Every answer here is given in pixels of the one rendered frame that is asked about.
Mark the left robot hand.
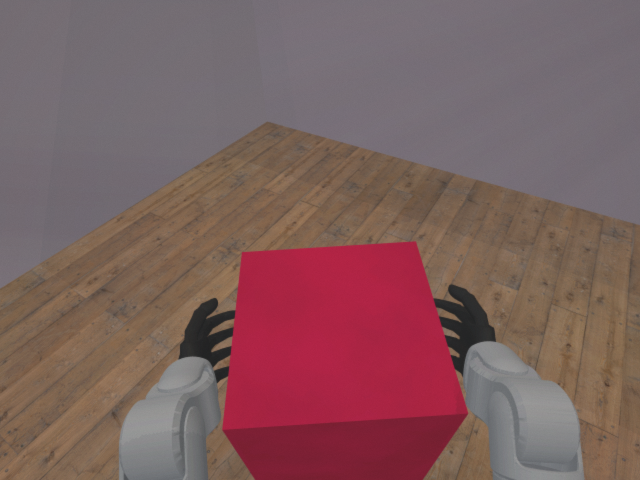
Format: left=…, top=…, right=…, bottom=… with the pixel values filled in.
left=178, top=298, right=235, bottom=383

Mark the robot right forearm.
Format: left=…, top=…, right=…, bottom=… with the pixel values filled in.
left=463, top=341, right=585, bottom=480

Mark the robot left forearm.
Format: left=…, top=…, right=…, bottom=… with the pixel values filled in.
left=119, top=357, right=221, bottom=480

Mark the right robot hand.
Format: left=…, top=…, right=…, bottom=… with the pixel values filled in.
left=433, top=284, right=496, bottom=377

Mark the carton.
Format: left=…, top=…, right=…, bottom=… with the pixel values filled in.
left=222, top=241, right=468, bottom=480

